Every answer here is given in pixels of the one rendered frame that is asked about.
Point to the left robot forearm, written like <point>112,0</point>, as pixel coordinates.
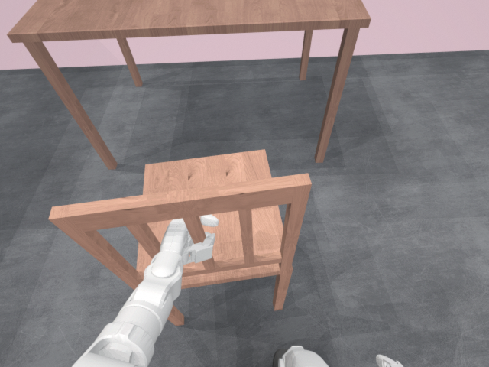
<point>133,333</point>

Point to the robot right foot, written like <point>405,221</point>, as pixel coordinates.
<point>278,355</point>

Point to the right robot thigh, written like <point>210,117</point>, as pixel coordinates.
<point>301,358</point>

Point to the left robot hand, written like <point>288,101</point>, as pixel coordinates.
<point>177,239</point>

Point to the chair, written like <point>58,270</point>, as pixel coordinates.
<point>237,189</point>

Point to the table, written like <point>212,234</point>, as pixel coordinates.
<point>71,20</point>

